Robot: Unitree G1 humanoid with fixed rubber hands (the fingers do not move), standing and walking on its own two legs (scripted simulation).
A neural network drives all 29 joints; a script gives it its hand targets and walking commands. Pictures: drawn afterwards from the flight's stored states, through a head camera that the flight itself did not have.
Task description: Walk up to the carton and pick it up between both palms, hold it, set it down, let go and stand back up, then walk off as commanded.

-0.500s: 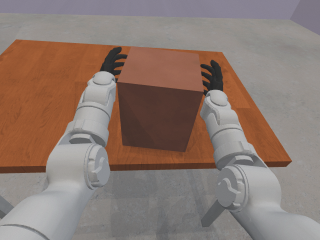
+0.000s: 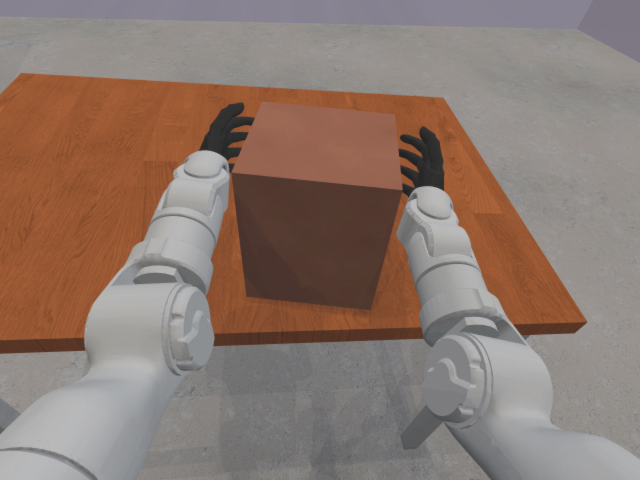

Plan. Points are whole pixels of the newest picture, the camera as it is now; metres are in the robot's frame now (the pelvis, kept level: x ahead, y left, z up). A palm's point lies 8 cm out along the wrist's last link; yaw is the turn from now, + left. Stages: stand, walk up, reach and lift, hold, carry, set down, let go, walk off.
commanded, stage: set down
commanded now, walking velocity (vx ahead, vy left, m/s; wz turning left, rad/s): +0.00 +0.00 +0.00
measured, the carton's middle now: (318, 208) +0.42 -0.03 +0.12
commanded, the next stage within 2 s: none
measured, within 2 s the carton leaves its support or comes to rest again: rests again in 0.14 s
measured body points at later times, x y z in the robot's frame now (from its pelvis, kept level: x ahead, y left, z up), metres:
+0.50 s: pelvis +0.00 +0.00 +0.00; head +0.00 +0.04 +0.45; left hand +0.47 +0.09 +0.16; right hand +0.40 -0.17 +0.16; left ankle -0.03 +0.05 -0.74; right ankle +0.01 -0.15 -0.74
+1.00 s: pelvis +0.00 +0.00 +0.00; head +0.00 +0.04 +0.45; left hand +0.47 +0.09 +0.16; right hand +0.40 -0.17 +0.16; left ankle -0.03 +0.05 -0.74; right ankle +0.01 -0.15 -0.74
